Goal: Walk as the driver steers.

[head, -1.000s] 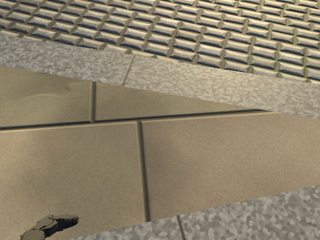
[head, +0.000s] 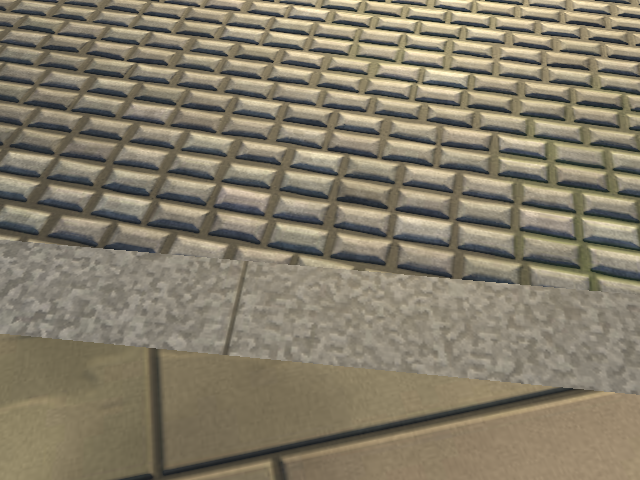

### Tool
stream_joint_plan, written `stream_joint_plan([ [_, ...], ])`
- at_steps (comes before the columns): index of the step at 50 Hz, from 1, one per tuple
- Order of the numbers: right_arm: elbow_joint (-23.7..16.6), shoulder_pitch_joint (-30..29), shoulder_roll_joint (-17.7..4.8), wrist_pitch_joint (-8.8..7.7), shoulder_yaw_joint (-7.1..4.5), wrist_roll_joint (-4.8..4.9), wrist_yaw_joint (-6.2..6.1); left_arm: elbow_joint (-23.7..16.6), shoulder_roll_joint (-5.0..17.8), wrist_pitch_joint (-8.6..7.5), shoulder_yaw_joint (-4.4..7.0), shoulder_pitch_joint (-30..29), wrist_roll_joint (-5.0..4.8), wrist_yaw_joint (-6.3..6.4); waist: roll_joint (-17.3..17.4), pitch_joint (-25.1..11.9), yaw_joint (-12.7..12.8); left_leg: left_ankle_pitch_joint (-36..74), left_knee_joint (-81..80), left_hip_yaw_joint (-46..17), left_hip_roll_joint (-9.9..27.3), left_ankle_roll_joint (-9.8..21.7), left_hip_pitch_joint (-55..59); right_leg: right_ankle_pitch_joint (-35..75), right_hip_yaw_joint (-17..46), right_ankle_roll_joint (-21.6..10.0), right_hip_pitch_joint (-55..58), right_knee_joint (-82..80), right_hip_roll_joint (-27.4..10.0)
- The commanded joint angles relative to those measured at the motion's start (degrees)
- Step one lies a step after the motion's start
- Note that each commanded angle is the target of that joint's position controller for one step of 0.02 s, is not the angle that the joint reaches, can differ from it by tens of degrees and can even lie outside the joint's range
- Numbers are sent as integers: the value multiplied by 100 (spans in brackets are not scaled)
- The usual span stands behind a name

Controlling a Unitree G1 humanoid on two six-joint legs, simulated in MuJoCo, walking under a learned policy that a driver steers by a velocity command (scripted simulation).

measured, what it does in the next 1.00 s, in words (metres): walks ahead, turning right: right foot, then left foot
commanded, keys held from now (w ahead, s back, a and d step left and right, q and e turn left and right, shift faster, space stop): w+e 0.40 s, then no key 0.60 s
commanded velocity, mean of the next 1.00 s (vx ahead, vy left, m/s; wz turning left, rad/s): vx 0.31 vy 0.00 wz -0.34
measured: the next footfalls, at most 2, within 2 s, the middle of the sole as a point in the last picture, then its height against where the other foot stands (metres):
right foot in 0.12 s outside the picture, level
left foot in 0.58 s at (311, 451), level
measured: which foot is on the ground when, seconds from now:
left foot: down 0.00-0.14, up 0.16-0.56, down 0.58-1.00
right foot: up 0.00-0.10, down 0.12-0.58, up 0.60-0.88, down 0.90-1.00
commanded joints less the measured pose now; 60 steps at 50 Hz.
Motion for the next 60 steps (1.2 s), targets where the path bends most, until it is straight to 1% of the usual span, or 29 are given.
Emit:
stream_joint_plan([
  [1, -191, 41, -990, 39, -255, 81, -46, -719, 254, -73, 21, -826, -5, -110, 501, 455, -72, 2633, -137, -365, 1811, 737, 220, -431, -253, -172, -280, -345, 39],
  [4, -205, -103, -1228, 158, -318, 135, -112, -826, 478, -38, 143, -483, 7, -167, 826, 41, 267, 5253, 919, -84, 1816, 531, 459, -1370, -781, -484, 656, -431, 512],
  [6, -250, -221, -1243, 218, -289, 151, -170, -469, 1010, -13, 446, 1087, -17, -91, 696, -793, 1121, 5573, 3059, 184, 1467, 223, -327, -1010, -786, -876, 2986, -989, 918],
  [7, -405, -78, -825, 147, -134, -58, -161, -334, 1580, 39, 599, 1828, -26, 46, -334, -1375, 1227, 2461, 4986, 187, 1079, -40, -2046, -475, 1003, -1309, 4823, -914, -261],
  [8, -711, 254, -318, -58, 72, -65, -59, -485, 1866, -49, 583, 1570, -45, 10, -1346, -2161, 701, -1737, 6764, -882, -158, -309, -4222, -1576, 4403, -2554, 6369, -1921, -1481],
  [9, -747, -409, -864, -255, -49, 146, 42, -512, 1326, -70, 449, 1713, -3, 3, -521, -2099, 1138, -1451, 6978, -1713, 189, -173, -4870, -1926, 4142, -2236, 6353, -2281, -1344],
  [10, -890, -806, -917, -337, -49, 264, 74, -492, 1060, -109, 375, 1483, 4, 21, -333, -1330, 1083, -957, 6692, -1605, 415, -50, -5081, -1638, 3257, -1978, 5668, -2286, -1133],
  [11, -866, -864, -826, -357, -31, 157, 31, -552, 943, -130, 326, 1098, -7, 26, 266, -835, 779, -552, 6131, -1580, 671, -41, -4785, -1073, 2637, -1767, 4731, -2322, -887],
  [12, -841, -889, -898, -322, -83, 5, -10, -628, 763, -134, 269, 762, 6, 47, 284, -560, 576, -353, 5649, -1549, 815, -101, -4394, -492, 2200, -1667, 4004, -2418, -697],
  [15, -862, -693, -765, -131, -93, -64, -6, -731, 782, -164, 260, 571, 59, 114, 115, -356, 265, -94, 5044, -1467, 869, -307, -3844, 286, 1774, -1694, 3018, -2705, -467],
  [21, -1140, -1825, -423, -97, 66, -68, 35, -538, 992, -106, 324, 968, -15, 271, -150, -64, 632, 1914, 2513, -1246, 399, -509, -3330, 210, 1019, -1218, 2372, -2561, 114],
  [25, -1218, -2091, -578, -174, 18, -48, 154, -312, 890, 0, 297, 1392, -15, 323, -306, -224, 810, 2324, 1745, -1287, 142, -320, -2949, 582, 1295, -961, 2929, -1909, -66],
  [28, -1086, -1540, -717, -242, -68, -119, 183, -359, 784, 40, 270, 1129, 30, 363, -408, -430, 440, 2288, 1218, -1272, 128, 28, -2347, 1088, 1522, -697, 3351, -1054, -80],
  [29, -1027, -1201, -853, -280, -106, -203, 161, -438, 653, 23, 232, 1065, 61, 356, -279, -699, 279, 3348, 1102, -1325, 357, 188, -1584, 1099, 1386, -488, 3198, -466, 236],
  [30, -1033, -748, -1195, -302, -156, -342, 136, -545, 387, -22, 136, 1407, 153, 340, 545, -1472, 295, 5579, 1695, -2212, 1410, 717, 100, -490, 1178, -184, 2252, 873, 652],
  [31, -856, -357, -1111, -185, -151, -283, 151, -334, 326, -37, 61, 2299, 52, 317, 1881, -2357, 347, 6132, 1675, -3820, 2612, 1819, 1438, -4181, 835, 214, 1098, 2549, 1203],
  [32, -837, -290, -858, -86, -94, -59, 178, -215, 791, 15, 139, 2366, 12, 293, 1405, -2443, 300, 4371, 1395, -4376, 2606, 1820, 1223, -4393, 1051, 315, 797, 3095, 923],
  [33, -904, -607, -690, -4, -34, -13, 162, -282, 963, 125, 204, 1744, -33, 314, 944, -1720, 200, 3209, 1186, -3933, 2316, 1565, 599, -4005, 910, 430, 521, 3355, 753],
  [34, -933, -980, -492, 69, 69, -56, 149, -352, 919, 241, 199, 1312, -4, 355, 639, -1202, 256, 2489, 959, -3479, 2020, 1354, -156, -3726, 709, 480, 530, 3145, 583],
  [36, -926, -1552, -412, 169, 138, -124, 141, -436, 674, 417, 166, 1125, 58, 398, 868, -561, 561, 1675, 520, -2853, 1571, 1077, -1532, -3366, 482, 494, 1168, 2060, 260],
  [38, -868, -1695, -518, 218, 94, -166, 130, -316, 368, 430, 84, 1302, 99, 429, 1139, -520, 637, 2018, 416, -2210, 1188, 1000, -2084, -3186, 108, 506, 1966, 1019, 357],
  [40, -758, -1543, -574, 237, 72, -121, 98, -239, 298, 387, 47, 1290, 129, 422, 1130, -807, 566, 2219, 512, -2121, 1243, 1104, -1897, -2629, 58, 466, 2385, 280, 347],
  [43, -674, -1602, -534, 310, 118, -23, 79, -116, 308, 399, 55, 1289, 166, 375, 956, -804, 673, 599, 540, -2048, 1171, 934, -2174, -1394, -98, 280, 3201, -934, 425],
  [45, -534, -1388, -315, 310, 215, -72, 109, -292, 493, 408, 62, 962, 312, 377, 642, -459, 574, -1034, 568, -1961, 875, 376, -2639, -1205, 382, 15, 3424, -1405, 36],
  [46, -531, -1208, -420, 317, 177, -107, 119, -318, 864, 417, 144, 771, 269, 400, 103, -126, 284, -1220, 651, -1619, 513, 141, -2612, -2099, 530, -196, 2825, -1434, -65],
  [47, -511, -1331, -468, 326, 168, -120, 101, -257, 713, 384, 138, 747, 240, 385, -99, 36, 361, -895, 869, -1397, 370, 13, -2193, -2928, 471, -236, 2215, -1571, 58],
  [49, -439, -1300, -381, 339, 179, -85, 56, -222, 435, 272, 55, 650, 266, 376, -220, 122, 327, -380, 1151, -1348, 369, 48, -1869, -2757, 427, -67, 1960, -1690, 119],
  [53, -261, -1148, -319, 334, 181, -82, 34, -144, 411, 115, 47, 757, 186, 375, -82, -86, 328, 580, 1418, -1260, 339, 105, -1674, -1667, 390, 19, 2258, -1451, 136],
  [60, 34, -1198, -364, 387, 156, -20, 15, -12, 385, 128, 43, 848, 153, 394, 212, -230, 375, 1404, 1589, -1285, 389, 92, -1428, -892, 281, 17, 2511, -1261, 230],
])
